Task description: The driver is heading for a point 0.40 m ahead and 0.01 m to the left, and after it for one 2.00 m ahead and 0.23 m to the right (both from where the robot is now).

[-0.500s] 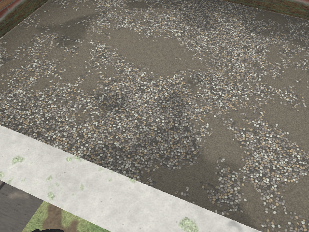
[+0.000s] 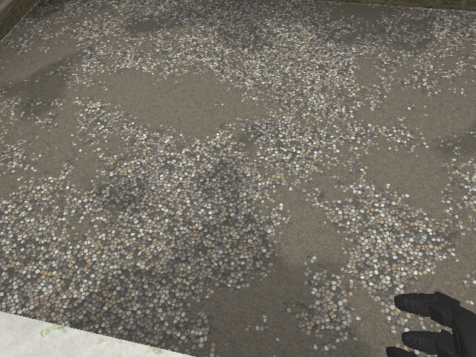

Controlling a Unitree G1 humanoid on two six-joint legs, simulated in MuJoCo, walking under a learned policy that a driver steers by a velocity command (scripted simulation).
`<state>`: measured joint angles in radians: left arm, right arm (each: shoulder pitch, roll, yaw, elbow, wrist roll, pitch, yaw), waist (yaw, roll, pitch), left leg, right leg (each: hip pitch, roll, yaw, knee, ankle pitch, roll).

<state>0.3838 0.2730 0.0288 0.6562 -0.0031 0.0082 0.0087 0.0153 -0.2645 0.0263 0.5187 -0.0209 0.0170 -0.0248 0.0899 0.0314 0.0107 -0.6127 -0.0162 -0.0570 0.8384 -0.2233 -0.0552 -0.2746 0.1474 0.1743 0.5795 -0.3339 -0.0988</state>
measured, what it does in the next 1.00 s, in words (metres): walks ahead: left foot, then right foot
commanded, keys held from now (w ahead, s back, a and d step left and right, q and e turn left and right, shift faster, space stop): w+e+shift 0.20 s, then w+shift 0.14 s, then w+q+shift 0.66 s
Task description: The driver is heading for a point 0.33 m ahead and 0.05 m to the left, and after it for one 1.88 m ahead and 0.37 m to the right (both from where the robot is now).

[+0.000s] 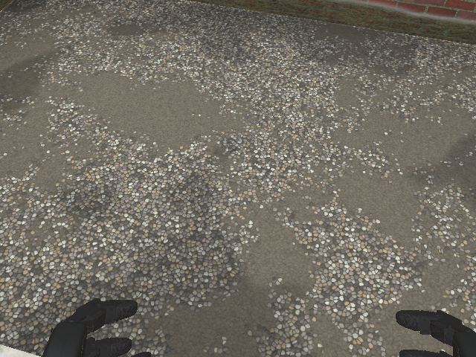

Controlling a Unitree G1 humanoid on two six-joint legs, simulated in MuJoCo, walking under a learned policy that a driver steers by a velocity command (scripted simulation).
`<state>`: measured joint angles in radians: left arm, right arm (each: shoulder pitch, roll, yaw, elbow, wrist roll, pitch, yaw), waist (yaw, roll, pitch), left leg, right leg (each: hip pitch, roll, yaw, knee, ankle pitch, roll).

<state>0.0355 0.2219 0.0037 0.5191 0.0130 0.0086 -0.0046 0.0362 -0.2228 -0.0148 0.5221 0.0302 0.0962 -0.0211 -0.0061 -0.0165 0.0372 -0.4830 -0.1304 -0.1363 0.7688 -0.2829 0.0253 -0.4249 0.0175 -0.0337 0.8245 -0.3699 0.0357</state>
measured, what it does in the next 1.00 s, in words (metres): steps to the left: left foot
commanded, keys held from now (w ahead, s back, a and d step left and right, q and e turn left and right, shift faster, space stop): w+q+shift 0.34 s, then w+e+shift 0.66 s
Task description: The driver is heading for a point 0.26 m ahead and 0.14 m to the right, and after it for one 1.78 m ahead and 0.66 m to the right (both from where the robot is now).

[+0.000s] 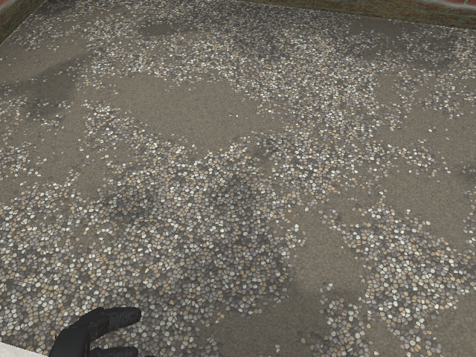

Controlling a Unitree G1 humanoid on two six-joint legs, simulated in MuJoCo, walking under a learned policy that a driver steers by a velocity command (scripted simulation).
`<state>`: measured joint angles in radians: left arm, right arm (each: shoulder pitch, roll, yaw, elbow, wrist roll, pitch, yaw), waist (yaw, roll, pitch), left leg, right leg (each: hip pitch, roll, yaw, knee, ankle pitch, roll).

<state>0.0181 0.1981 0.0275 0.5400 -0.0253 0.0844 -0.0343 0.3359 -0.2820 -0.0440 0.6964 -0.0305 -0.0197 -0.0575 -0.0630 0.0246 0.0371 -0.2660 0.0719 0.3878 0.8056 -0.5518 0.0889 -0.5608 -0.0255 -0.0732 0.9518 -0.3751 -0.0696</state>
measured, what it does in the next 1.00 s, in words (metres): steps on the spot, turning right: right foot, then left foot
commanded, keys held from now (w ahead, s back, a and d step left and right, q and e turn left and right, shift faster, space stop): w+e+shift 0.80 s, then w+shift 0.04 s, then w+q+shift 0.16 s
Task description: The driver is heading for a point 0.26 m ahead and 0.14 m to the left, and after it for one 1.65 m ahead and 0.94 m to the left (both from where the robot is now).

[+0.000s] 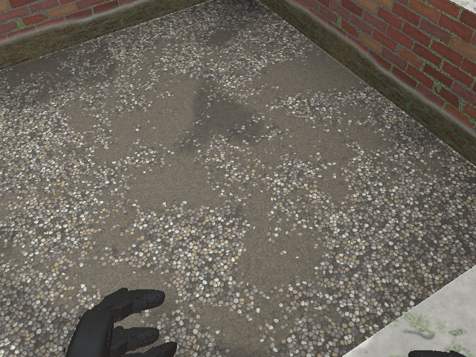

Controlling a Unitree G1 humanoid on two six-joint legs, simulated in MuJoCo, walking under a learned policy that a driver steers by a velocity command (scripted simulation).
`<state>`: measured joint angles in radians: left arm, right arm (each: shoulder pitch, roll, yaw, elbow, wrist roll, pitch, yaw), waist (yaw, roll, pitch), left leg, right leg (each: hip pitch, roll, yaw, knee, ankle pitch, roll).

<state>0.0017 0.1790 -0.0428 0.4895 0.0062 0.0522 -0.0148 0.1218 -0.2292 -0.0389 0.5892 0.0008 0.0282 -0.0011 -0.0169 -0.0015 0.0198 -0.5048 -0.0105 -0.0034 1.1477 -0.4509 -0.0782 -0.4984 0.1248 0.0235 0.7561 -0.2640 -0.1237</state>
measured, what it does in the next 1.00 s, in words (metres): steps on the spot, turning left: left foot, then right foot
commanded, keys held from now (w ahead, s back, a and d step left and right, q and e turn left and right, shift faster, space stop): w+q+shift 0.98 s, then w+e+shift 0.02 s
